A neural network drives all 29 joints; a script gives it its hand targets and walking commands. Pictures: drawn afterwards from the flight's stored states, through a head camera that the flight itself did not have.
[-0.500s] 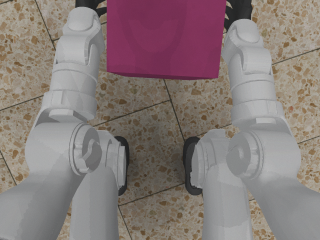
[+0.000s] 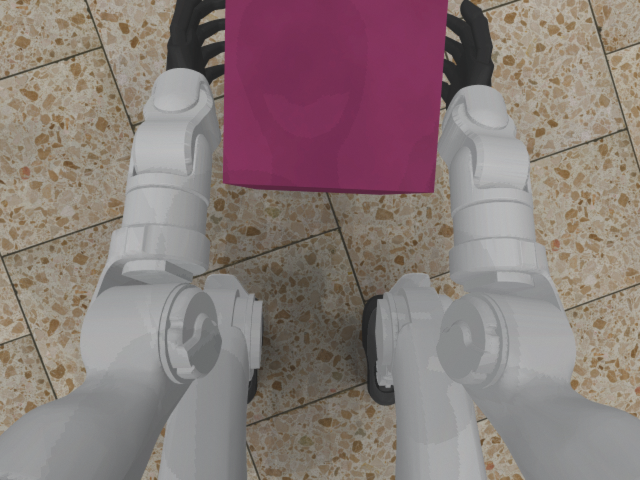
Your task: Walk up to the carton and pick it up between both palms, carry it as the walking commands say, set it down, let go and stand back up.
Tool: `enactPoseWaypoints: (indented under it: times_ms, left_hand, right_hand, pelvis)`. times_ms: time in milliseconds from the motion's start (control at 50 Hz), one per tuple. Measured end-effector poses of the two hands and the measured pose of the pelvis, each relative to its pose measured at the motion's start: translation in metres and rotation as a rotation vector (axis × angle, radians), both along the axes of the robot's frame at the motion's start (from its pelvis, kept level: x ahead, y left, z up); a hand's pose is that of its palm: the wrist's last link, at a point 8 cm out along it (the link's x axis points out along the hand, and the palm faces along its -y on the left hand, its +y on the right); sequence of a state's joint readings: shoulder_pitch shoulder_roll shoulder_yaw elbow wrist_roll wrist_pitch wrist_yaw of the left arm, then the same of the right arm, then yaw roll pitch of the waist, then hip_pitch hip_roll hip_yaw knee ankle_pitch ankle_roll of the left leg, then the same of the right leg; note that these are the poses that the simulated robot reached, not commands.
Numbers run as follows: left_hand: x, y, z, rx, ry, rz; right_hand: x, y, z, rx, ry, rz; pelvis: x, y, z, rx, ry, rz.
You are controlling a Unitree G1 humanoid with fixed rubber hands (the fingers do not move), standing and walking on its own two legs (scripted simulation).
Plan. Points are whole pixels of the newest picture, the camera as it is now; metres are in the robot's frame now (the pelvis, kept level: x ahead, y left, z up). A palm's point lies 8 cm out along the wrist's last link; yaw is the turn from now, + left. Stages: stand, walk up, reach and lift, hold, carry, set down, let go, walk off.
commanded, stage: reach and lift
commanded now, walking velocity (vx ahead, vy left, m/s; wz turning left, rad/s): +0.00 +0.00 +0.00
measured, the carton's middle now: (326, 106) +0.52 -0.01 -0.17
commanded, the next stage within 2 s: none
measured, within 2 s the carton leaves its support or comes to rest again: neither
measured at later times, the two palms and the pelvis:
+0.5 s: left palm (162, 62) +0.50 +0.14 -0.02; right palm (504, 81) +0.50 -0.14 -0.02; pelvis +0.00 +0.00 +0.05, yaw +0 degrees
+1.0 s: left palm (114, 42) +0.48 +0.14 +0.05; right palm (564, 69) +0.48 -0.14 +0.06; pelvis +0.01 +0.00 +0.11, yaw +0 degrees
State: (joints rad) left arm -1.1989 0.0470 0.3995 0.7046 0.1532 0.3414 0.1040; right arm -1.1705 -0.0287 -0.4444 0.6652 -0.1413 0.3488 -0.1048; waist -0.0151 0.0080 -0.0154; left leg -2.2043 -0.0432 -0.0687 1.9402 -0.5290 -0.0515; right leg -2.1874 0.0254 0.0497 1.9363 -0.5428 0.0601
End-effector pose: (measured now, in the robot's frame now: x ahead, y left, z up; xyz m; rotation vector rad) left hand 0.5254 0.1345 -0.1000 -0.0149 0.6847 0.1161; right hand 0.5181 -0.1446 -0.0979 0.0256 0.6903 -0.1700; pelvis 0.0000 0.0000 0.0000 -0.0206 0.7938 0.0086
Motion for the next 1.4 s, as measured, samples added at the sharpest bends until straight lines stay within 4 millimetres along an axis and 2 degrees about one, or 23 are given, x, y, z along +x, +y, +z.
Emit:
enactPoseWaypoints:
  times_ms: [480, 1400]
  left_hand:
    - [-0.021, 0.001, 0.075, 0.000, -0.002, 0.004]
    - [-0.059, 0.002, 0.216, -0.004, 0.002, 0.004]
  right_hand:
    - [-0.020, 0.000, 0.074, 0.003, -0.002, 0.001]
    - [-0.060, 0.002, 0.215, 0.010, -0.001, -0.009]
  pelvis:
    - [-0.003, 0.000, 0.047, 0.002, -0.032, 0.000]
    - [0.021, 0.003, 0.155, 0.003, -0.170, 0.004]
